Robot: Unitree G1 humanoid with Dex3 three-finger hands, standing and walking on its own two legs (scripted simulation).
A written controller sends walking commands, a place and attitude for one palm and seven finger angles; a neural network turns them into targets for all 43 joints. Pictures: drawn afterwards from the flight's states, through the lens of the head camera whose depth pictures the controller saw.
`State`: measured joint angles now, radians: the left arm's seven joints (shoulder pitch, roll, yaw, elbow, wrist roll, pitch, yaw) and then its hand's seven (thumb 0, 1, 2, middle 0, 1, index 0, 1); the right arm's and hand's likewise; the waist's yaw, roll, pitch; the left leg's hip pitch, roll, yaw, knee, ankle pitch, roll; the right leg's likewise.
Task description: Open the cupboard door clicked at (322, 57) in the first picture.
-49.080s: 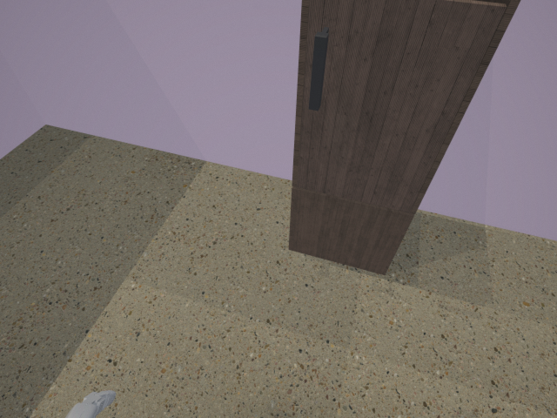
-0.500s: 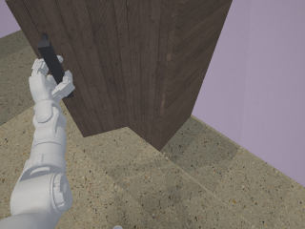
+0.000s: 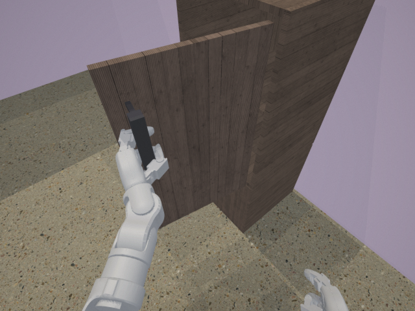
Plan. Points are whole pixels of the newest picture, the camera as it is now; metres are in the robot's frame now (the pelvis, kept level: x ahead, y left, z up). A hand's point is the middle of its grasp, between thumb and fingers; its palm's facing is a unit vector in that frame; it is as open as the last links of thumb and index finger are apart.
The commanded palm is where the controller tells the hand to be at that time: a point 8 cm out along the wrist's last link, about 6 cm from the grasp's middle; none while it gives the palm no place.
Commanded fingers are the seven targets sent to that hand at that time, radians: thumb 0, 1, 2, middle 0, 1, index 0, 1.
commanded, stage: pull the door open along its arc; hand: left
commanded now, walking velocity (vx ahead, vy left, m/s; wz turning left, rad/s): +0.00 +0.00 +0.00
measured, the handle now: (141, 142) +0.42 +0.16 +0.11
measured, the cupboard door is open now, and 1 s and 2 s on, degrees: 80 89 91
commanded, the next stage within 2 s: open thumb and fingers to let go in 0.46 s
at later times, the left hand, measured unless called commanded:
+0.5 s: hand (177, 178) +0.33 +0.07 +0.10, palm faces +0.38 -0.93 +0.03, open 6.5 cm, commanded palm +0.30 +0.12 +0.10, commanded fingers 0.00 0.90 0.90 -0.40 -1.35 -0.40 -1.35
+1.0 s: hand (175, 170) +0.35 +0.08 +0.11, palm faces +0.40 -0.92 +0.00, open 11.0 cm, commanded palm +0.31 +0.11 +0.10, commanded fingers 0.00 -0.50 0.30 -0.29 -1.15 -0.29 -1.15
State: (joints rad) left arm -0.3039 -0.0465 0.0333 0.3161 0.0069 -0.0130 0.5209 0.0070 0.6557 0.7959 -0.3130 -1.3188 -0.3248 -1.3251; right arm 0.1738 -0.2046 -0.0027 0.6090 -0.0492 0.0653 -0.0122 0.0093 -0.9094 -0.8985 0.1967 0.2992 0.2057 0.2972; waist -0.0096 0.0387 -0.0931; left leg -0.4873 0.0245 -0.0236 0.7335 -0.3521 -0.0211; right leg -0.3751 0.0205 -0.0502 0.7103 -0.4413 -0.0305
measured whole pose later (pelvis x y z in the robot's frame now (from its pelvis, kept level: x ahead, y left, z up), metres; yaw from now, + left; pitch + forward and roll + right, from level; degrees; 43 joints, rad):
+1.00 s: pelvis -0.02 +0.01 +0.00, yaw +0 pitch +5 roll -1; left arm -0.33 -0.12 -0.08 0.36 0.04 -0.04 0.61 0.01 -0.06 0.49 -0.35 -1.24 -0.36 -1.24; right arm 0.19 -0.17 0.01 0.67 -0.05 0.07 -0.01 0.01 -0.91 -0.90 0.20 0.30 0.21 0.30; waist 0.01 0.04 -0.08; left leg -0.50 0.01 -0.03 0.74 -0.32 -0.01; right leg -0.39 0.01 -0.05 0.73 -0.42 -0.02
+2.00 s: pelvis -0.03 +0.02 +0.00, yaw -1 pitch +3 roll -1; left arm -0.25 0.07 -0.07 0.35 -0.12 -0.15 0.03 -0.01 -0.50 0.30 -0.24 -0.39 -0.24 -0.36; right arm 0.24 -0.20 0.04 0.61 0.02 -0.04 -0.01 0.01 -0.91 -0.90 0.20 0.30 0.21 0.30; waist 0.00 0.03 -0.05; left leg -0.45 0.01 0.01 0.69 -0.29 0.01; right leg -0.36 0.01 -0.02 0.69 -0.38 -0.01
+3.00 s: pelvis -0.02 +0.00 +0.00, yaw +0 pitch +2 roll +0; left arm 0.27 0.22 0.13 -0.12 -0.26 -0.13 -0.20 -0.01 -0.50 0.30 -0.15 -0.30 -0.16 -0.30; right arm 0.24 -0.24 0.03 0.58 0.03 -0.14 -0.08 0.02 -0.91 -0.90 0.20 0.30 0.21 0.30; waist 0.02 0.06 -0.06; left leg -0.42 0.03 -0.02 0.71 -0.32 -0.03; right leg -0.31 0.03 -0.05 0.70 -0.42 -0.03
